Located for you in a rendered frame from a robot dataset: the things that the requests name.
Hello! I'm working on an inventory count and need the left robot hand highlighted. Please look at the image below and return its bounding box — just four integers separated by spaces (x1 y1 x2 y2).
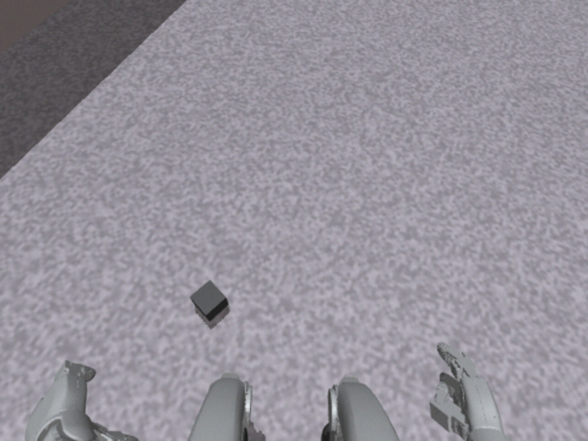
25 360 139 441

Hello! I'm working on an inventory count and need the left robot arm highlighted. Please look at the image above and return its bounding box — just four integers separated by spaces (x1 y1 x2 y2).
33 410 99 441

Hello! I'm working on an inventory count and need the right robot hand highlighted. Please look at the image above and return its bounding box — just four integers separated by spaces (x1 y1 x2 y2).
430 342 503 441

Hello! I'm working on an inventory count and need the cube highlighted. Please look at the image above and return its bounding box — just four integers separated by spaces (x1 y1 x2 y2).
190 280 229 321

